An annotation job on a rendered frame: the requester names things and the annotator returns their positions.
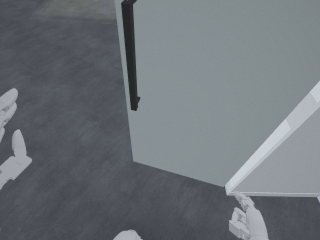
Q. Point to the left robot thigh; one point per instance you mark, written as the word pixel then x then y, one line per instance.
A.
pixel 127 235

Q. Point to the robot right hand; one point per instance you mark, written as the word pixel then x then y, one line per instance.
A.
pixel 247 225

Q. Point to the handle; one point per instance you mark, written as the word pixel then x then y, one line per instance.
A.
pixel 129 39

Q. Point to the fridge door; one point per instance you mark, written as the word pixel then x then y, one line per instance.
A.
pixel 215 79

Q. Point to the robot left hand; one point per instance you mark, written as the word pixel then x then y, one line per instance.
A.
pixel 13 166

